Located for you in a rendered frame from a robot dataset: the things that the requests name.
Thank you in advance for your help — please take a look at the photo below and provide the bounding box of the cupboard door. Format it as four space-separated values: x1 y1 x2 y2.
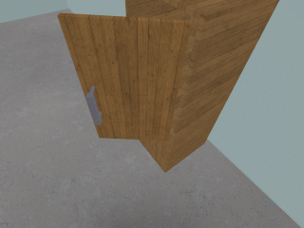
57 12 192 141

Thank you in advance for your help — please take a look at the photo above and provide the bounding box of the handle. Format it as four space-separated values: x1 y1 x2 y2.
85 85 102 125

